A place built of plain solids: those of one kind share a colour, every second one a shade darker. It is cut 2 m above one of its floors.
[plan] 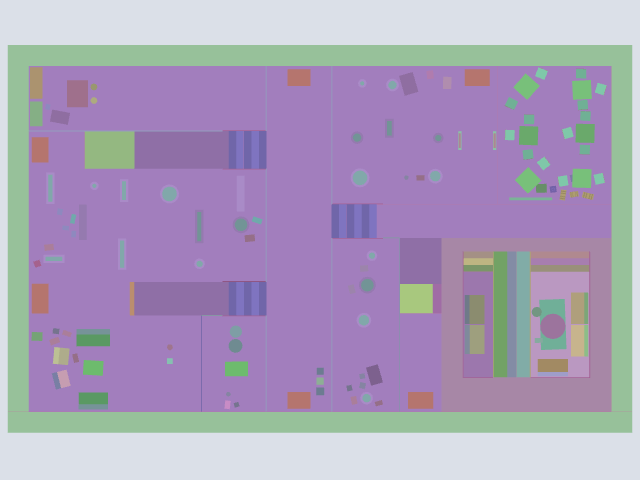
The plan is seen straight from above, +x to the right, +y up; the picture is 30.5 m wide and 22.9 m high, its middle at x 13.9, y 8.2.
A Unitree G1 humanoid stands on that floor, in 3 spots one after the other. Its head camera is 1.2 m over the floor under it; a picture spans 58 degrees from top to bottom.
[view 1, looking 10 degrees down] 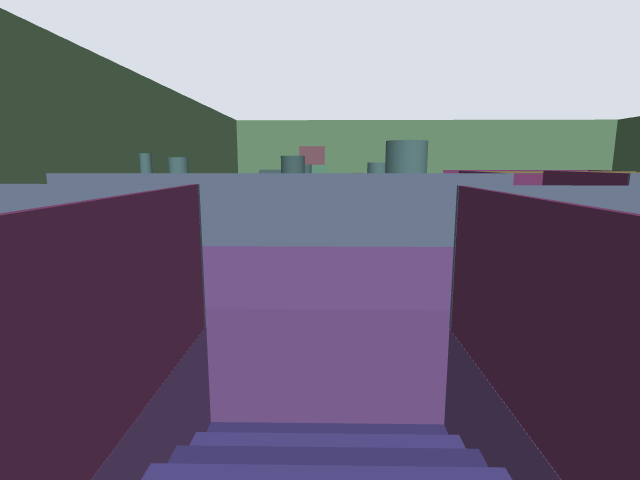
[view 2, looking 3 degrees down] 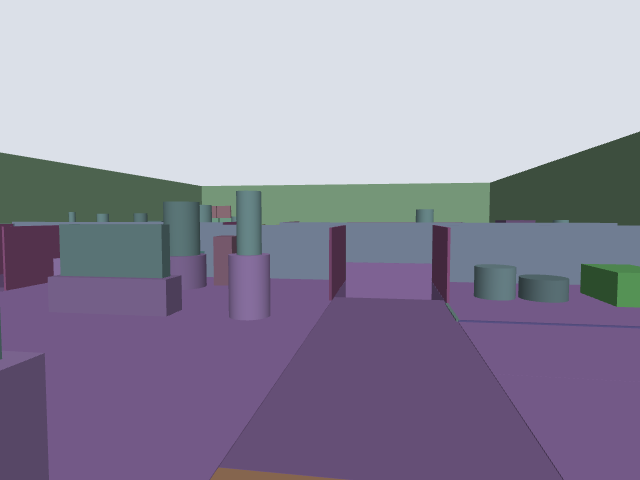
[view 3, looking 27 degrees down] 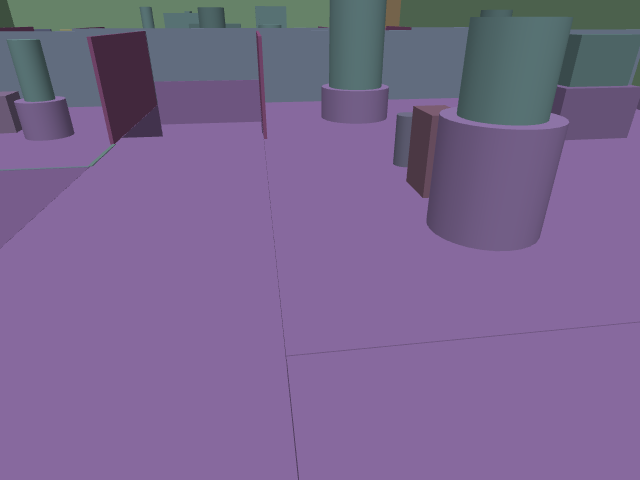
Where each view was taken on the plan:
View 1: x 8.30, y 12.50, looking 1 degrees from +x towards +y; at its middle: rail_rim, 6.25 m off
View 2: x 3.12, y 5.40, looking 9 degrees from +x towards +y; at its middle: rail_rim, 8.30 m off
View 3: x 21.79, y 9.85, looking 172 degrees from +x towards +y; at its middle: floor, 2.64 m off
